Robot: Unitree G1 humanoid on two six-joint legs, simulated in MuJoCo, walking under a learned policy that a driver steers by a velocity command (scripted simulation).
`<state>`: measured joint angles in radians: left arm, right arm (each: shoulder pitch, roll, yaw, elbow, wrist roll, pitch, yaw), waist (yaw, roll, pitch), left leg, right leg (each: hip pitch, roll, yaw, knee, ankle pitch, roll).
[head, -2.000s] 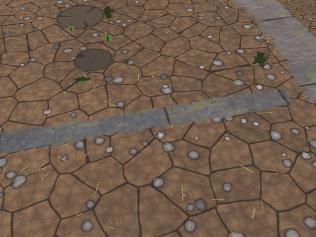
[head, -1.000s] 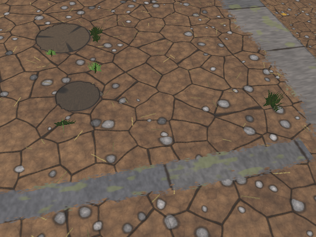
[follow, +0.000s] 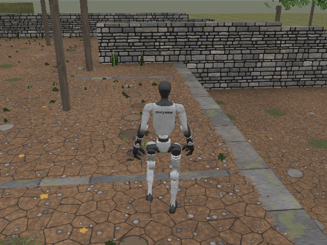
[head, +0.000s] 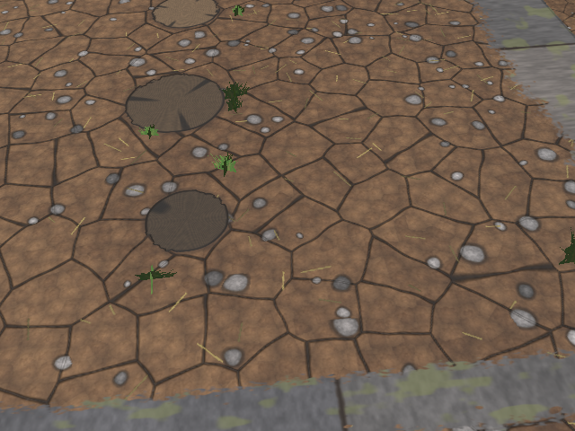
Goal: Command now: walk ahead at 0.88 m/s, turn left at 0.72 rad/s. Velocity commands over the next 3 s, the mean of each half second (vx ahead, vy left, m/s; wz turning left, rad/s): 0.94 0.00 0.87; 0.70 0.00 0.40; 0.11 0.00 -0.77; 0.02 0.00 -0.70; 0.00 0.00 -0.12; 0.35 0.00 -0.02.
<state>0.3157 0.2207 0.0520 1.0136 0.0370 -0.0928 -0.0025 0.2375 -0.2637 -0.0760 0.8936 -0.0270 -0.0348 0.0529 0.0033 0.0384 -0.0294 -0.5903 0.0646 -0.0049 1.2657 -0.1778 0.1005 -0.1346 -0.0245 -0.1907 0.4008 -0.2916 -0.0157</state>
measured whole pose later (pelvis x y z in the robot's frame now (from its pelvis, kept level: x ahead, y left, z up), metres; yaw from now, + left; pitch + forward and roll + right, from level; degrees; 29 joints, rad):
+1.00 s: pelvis +0.74 +0.23 +0.00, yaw +35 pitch +1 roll -2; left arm 0.39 0.31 0.06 0.84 -0.02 -0.08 0.00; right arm -0.04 -0.30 -0.02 0.65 -0.01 -0.09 0.00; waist 0.10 0.01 0.11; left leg -0.60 0.00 -0.10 0.88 -0.30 -0.02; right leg -0.23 0.08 0.06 0.34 -0.13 -0.04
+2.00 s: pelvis +0.87 +0.31 -0.01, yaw -11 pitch +2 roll +1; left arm 0.13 0.31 0.05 0.55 0.00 0.04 0.02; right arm 0.15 -0.28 -0.07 0.74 -0.02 -0.01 0.01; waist -0.01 -0.04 0.01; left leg -0.31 -0.03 -0.03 0.55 -0.26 0.01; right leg -0.36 0.10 0.21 0.64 -0.31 -0.02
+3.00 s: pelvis +0.96 +0.33 -0.01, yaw -13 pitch +2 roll +0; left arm 0.31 0.28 0.07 0.75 0.04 -0.04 -0.02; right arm 0.34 -0.27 -0.05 0.87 -0.04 -0.07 0.03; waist -0.03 -0.04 -0.03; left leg -0.28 -0.01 0.07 0.58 -0.34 0.05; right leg -0.44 0.00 0.09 1.12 -0.34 -0.10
